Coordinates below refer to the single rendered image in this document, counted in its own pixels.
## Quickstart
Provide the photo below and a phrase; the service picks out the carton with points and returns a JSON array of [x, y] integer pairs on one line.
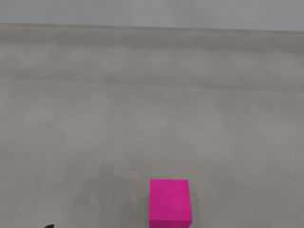
[[169, 204]]

